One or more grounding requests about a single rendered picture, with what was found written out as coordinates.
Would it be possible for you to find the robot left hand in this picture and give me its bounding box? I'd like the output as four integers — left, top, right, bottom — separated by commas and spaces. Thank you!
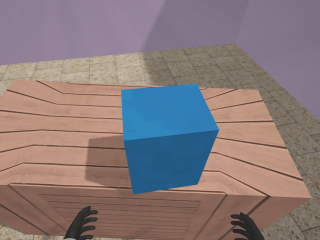
64, 206, 98, 240

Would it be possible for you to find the pedestal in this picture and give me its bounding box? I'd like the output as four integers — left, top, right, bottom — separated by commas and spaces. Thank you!
0, 79, 312, 240

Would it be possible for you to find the robot right hand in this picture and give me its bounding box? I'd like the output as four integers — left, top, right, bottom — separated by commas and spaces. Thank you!
230, 212, 265, 240

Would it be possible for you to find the carton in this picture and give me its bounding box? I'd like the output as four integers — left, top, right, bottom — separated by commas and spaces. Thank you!
121, 84, 219, 194

